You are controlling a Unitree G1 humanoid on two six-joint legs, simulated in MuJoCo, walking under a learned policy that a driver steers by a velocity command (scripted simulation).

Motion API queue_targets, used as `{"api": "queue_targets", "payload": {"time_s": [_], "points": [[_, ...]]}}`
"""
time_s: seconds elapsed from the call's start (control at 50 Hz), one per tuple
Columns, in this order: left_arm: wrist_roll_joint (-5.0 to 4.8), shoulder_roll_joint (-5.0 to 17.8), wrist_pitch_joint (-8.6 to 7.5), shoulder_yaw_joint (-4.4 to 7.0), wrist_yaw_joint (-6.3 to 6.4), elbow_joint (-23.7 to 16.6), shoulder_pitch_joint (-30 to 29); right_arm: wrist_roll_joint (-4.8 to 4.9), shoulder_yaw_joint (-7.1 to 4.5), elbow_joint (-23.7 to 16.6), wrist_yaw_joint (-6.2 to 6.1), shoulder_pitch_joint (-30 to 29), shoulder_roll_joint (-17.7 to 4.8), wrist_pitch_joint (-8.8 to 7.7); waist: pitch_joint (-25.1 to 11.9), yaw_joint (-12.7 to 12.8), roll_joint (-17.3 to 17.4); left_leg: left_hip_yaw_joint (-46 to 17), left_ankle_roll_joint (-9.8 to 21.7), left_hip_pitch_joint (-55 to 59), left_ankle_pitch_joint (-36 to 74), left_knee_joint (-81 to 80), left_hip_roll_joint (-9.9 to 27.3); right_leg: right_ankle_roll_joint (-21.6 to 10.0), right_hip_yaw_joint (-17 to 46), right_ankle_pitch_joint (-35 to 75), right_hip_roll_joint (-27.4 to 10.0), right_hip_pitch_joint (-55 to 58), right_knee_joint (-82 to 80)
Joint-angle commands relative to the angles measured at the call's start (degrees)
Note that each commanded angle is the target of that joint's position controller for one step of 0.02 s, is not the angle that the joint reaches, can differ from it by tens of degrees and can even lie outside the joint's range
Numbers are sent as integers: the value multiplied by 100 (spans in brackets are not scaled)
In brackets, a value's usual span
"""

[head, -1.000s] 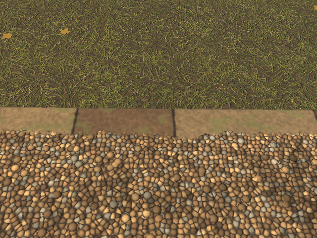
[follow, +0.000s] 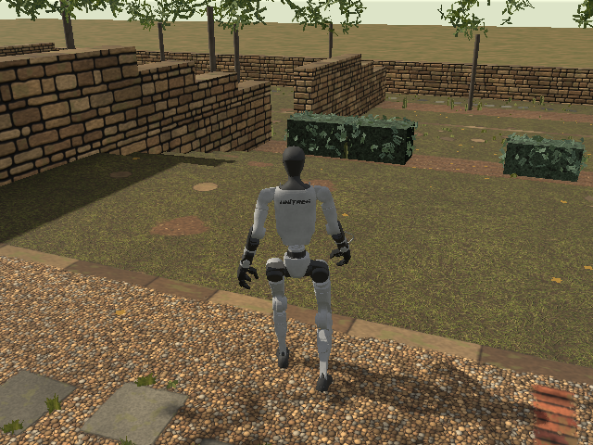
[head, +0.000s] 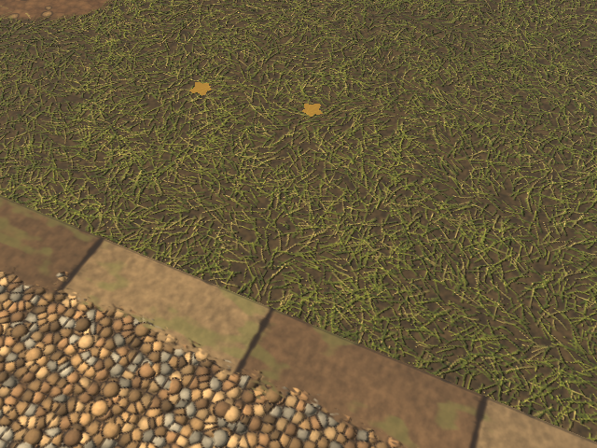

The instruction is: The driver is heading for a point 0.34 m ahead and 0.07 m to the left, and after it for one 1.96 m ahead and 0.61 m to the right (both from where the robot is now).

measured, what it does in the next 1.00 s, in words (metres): walks ahead: right foot, then left foot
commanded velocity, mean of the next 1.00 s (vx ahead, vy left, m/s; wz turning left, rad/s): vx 0.22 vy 0.00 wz -0.09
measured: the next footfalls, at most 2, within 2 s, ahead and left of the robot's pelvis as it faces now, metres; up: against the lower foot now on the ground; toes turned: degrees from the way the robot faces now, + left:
right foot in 0.44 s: +0.44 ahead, -0.07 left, +0.00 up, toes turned +7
left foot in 0.86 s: +0.41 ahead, +0.16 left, +0.00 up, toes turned -10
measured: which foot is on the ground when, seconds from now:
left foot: down 0.00-0.44, up 0.46-0.84, down 0.86-1.00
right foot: up 0.00-0.42, down 0.44-0.86, up 0.88-1.00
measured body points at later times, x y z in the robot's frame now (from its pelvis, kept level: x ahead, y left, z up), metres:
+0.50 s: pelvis +0.26 +0.00 +0.01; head +0.30 +0.01 +0.46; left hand +0.43 +0.27 -0.09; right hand +0.37 -0.27 -0.11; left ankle +0.11 +0.08 -0.67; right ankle +0.40 -0.07 -0.71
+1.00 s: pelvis +0.33 +0.05 +0.03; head +0.37 +0.07 +0.48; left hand +0.53 +0.32 -0.09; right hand +0.42 -0.25 -0.06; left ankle +0.37 +0.16 -0.71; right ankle +0.33 -0.08 -0.63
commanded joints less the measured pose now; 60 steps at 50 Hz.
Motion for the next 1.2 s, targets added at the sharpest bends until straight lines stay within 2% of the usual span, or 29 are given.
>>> {"api": "queue_targets", "payload": {"time_s": [0.02, 0.06, 0.08, 0.16, 0.2, 0.26, 0.34, 0.38, 0.42, 0.44, 0.46, 0.48, 0.5, 0.52, 0.54, 0.56, 0.6, 0.64, 0.7, 0.78, 0.84, 0.86, 0.88, 0.9, 0.92, 0.96, 1.02, 1.1, 1.2], "points": [[-260, 652, -515, 24, -111, -958, -744, -90, -312, 66, -38, 1884, -1180, -170, -1537, -835, 696, -4338, 1509, 4742, -770, -2358, 1848, -349, 1284, 31, 450, -4370, 2914], [-11, 666, -562, 55, -41, -822, -713, -57, -180, -114, -55, 1059, -754, -214, -927, -357, 110, -2988, 1119, 3155, 322, -2270, 1370, -455, 1335, 893, -12, -3670, 1938], [30, 733, -484, 106, -40, -792, -597, -108, -116, -228, -79, 790, -599, -218, -840, -154, 165, -2661, 1047, 2612, 726, -2393, 1219, -437, 1383, 1099, -136, -3229, 1628], [142, 501, -253, 82, -24, -975, -908, -62, -158, -208, -222, 1014, -850, -270, -555, -83, 72, -2125, 1060, 1920, 1528, -2686, 978, -134, 1224, 1774, 4, -3022, 475], [148, 413, -244, 43, -29, -1129, -1365, -47, -168, -156, -296, 1228, -900, -256, -401, -229, 158, -1930, 927, 1852, 1482, -2693, 812, -41, 1201, 2506, 153, -3098, -380], [134, 214, -296, -61, -145, -1159, -1658, -93, -94, -41, -361, 1357, -713, -204, -327, -406, 432, -1200, 531, 1669, 2437, -2460, 497, -120, 917, 3727, 404, -2481, -1642], [98, 290, -335, -91, -285, -1228, -1892, -156, -16, 189, -390, 1626, -626, -174, -360, -579, 505, -1199, 322, 2206, 2689, -2104, 734, -393, 869, 4112, 521, -2287, -2153], [105, 450, -359, -62, -337, -1208, -1756, -200, -19, 218, -393, 1519, -693, -159, -439, -479, 509, -1273, 291, 2633, 3113, -1708, 926, -584, 881, 3546, 566, -2277, -2252], [142, 663, -393, 17, -356, -1010, -1060, -187, -28, 181, -416, 1245, -766, -132, -740, -82, 499, -1140, 132, 2883, 4178, -855, 807, -808, 717, 3442, 796, -1592, -2587], [183, 906, -412, 90, -354, -911, -568, -208, -20, 111, -431, 1184, -777, -125, -1103, 136, 288, -937, -86, 2696, 3947, 75, 482, -998, 953, 4769, 572, -765, -2627], [276, 1306, -388, 152, -344, -951, -184, -307, 49, -23, -425, 1569, -591, -164, -1857, 8, -609, -794, -438, 1369, 1820, 1861, -35, -1692, 2240, 6827, -469, 974, -2166], [225, 1139, -285, 80, -345, -960, -148, -299, 161, 80, -374, 2238, -314, -182, -2535, -161, -1569, -715, -822, -68, -2672, 3400, -610, -2648, 3901, 7578, -1545, 2225, -2337], [46, 896, -162, 48, -324, -1018, -164, -209, 79, 83, -317, 2009, -795, -146, -2563, 9, -966, -1123, -830, -369, -2660, 3830, -377, -2552, 4179, 5824, -1366, 1947, -2675], [-20, 844, -56, 40, -281, -1171, -579, -91, 31, -77, -323, 1431, -891, -63, -1809, 35, -587, -1043, -868, -782, -2283, 3960, -198, -2319, 3804, 4453, -1127, 1235, -2895], [-16, 764, 44, 4, -236, -1254, -808, -111, 18, -145, -364, 1082, -872, 32, -1290, 9, -144, -933, -871, -833, -2012, 3738, -62, -2105, 3490, 3530, -925, 390, -3189], [25, 796, 111, 6, -187, -1312, -931, -158, -1, -221, -420, 934, -844, 128, -984, -87, -62, -933, -859, -648, -1768, 3370, 67, -1980, 3389, 2864, -806, -338, -3416], [123, 825, 208, 33, -143, -1375, -1072, -193, 35, -271, -491, 1017, -596, 215, -739, -293, -474, -802, -838, -58, -1583, 2261, 82, -1735, 2982, 2300, -321, -1234, -3655], [131, 921, 259, 99, -79, -1425, -964, -207, 78, -247, -540, 1079, -432, 178, -956, -272, -744, -686, -904, 264, -1434, 1563, -52, -1729, 2805, 2639, -158, -1308, -3604], [26, 1026, 340, 175, 6, -1518, -905, -187, 80, -281, -539, 925, -483, 161, -1256, -190, -760, -768, -972, 551, -856, 883, -107, -1642, 2930, 2097, -120, -1249, -3551], [-5, 1001, 459, 191, 48, -1600, -826, -146, 64, -390, -487, 696, -539, 106, -1117, -106, -907, -808, -941, 757, -724, 36, -203, -1465, 3349, 1400, -64, -1185, -3467], [-60, 894, 559, 160, 89, -1664, -783, -125, -8, -320, -418, 1024, -648, 4, -1003, -332, -878, -754, -694, 1725, -94, -1474, -66, -1109, 3352, 1207, 258, -1490, -3034], [-44, 639, 564, 83, 88, -1701, -634, -233, -102, -344, -449, 1247, -1036, 5, -1122, -323, -272, -1566, -321, 2373, -222, -1870, 967, -797, 2954, 486, 584, -2094, -2202], [-75, 449, 502, 58, 57, -1948, -709, -426, -215, -354, -456, 1058, -1495, 82, -796, -87, 1515, -2996, 503, 2247, 395, -2298, 2064, -492, 1623, -259, 1497, -3156, -913], [28, 903, 416, 183, 31, -1876, -610, -541, -148, -545, -457, 774, -1204, 54, -843, -130, 1408, -3326, 893, 1942, 925, -2323, 2432, -282, 1693, -428, 1161, -3165, 473], [-20, 1099, 435, 282, 9, -1721, -394, -469, -62, -682, -488, 445, -906, 33, -826, 12, 939, -2750, 740, 1872, 1208, -2168, 2151, -204, 1732, -106, 1084, -3096, 1093], [-7, 945, 589, 280, 62, -1510, -117, -254, 4, -752, -500, 130, -696, 27, -681, 76, 616, -1807, 354, 1956, 1405, -1968, 1595, 19, 1573, 464, 986, -3209, 1759], [-74, 633, 660, 170, 24, -1746, -430, -261, 17, -709, -535, 356, -710, 102, -534, -128, 762, -1120, 435, 2078, 1768, -1991, 1366, 241, 1223, 862, 849, -3299, 1658], [-65, 478, 642, 67, -75, -2103, -883, -249, -96, -653, -568, 659, -969, 194, -744, -413, 975, -920, 596, 2601, 1940, -1906, 1628, 316, 1014, 804, 558, -2973, 447], [-69, 599, 690, 109, -200, -2258, -842, -131, -206, -648, -446, 565, -1197, 202, -798, -406, 1126, -646, 565, 2364, 2046, -1744, 1853, 12, 549, 767, 593, -1925, -854]]}}
Velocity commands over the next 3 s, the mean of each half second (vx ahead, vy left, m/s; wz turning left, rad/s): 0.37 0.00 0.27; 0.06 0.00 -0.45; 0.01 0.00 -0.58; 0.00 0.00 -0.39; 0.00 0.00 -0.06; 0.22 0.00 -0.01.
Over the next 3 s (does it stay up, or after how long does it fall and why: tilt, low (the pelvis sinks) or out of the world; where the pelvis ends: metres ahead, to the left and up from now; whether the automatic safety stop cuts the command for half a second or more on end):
stays up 0.42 -0.02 0.03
